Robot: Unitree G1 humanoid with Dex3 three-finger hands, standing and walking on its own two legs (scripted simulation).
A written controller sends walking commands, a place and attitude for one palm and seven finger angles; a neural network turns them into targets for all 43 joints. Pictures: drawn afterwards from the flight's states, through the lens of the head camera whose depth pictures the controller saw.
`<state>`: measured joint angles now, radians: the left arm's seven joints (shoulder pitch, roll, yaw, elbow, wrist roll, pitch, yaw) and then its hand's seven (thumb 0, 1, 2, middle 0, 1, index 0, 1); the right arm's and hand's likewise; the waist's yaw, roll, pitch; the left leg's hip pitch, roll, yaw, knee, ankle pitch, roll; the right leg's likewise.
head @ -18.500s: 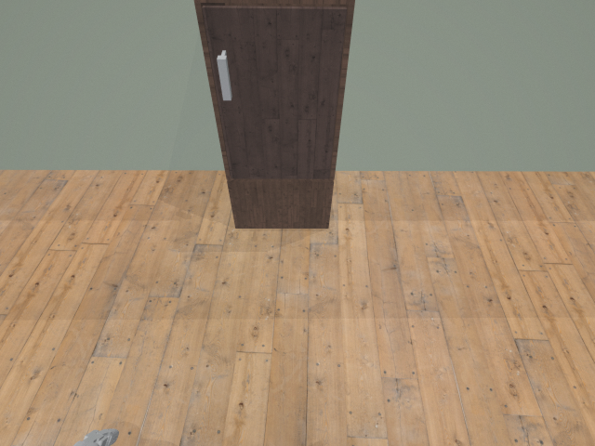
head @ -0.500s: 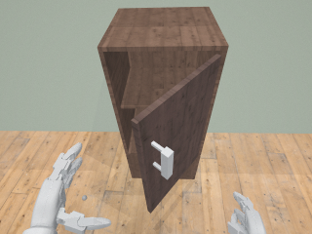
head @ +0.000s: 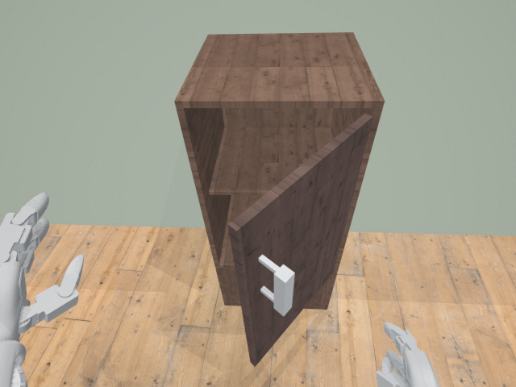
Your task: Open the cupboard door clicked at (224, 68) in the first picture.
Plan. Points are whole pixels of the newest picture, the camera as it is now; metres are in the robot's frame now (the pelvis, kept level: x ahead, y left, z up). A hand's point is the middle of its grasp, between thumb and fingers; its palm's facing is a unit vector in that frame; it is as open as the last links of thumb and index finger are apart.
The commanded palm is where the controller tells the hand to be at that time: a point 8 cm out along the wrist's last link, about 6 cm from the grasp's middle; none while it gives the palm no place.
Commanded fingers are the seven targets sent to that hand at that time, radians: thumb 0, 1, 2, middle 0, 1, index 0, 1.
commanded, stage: draw the hand back to the body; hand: left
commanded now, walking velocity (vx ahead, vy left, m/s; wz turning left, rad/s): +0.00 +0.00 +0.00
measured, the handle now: (274, 284) +0.30 +0.02 -0.03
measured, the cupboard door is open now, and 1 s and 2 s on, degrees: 51 51 51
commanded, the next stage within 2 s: step back with the hand held close in 0.40 s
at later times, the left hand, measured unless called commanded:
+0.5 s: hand (75, 285) +0.18 +0.24 +0.16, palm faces +0.44 -0.80 -0.42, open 7.4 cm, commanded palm +0.14 +0.28 +0.18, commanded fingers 0.00 0.90 0.90 -0.20 -0.30 -0.20 -0.30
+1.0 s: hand (47, 306) +0.16 +0.25 +0.16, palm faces +0.34 -0.78 -0.52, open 7.4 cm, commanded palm +0.09 +0.29 +0.18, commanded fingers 0.00 0.90 0.90 -0.20 -0.30 -0.20 -0.30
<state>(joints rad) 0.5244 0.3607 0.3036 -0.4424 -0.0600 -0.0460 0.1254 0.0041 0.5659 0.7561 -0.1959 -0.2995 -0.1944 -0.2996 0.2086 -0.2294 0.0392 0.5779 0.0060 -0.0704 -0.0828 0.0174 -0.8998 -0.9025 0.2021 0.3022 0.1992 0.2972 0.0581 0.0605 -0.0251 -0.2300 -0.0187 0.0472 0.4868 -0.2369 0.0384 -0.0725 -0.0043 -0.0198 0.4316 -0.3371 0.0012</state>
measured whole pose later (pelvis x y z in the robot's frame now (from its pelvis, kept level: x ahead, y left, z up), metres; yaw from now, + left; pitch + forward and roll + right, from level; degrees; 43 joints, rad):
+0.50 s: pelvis +0.00 -0.02 +0.00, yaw +0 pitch -3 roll +0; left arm 0.50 0.35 0.33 -0.40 -0.08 -0.07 0.11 0.01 0.89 0.90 -0.21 -0.30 -0.21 -0.30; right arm 0.19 -0.23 0.01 0.62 0.00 -0.07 -0.08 0.02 -0.90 -0.90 0.20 0.30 0.20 0.30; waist 0.06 0.07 0.00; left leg -0.17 0.01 0.03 0.43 -0.20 0.01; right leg -0.02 0.03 -0.03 0.37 -0.31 -0.03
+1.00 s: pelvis -0.05 +0.00 +0.00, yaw -1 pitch +0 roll -2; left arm 0.58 0.44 0.40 -0.50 -0.07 -0.13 0.13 0.01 0.89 0.90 -0.21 -0.30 -0.21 -0.30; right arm 0.17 -0.24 -0.02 0.54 0.02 0.05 -0.09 0.02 -0.90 -0.90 0.20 0.30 0.20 0.30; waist -0.01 0.05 0.03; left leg -0.33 0.02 0.05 0.47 -0.14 0.03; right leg -0.19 0.03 -0.02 0.43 -0.25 -0.01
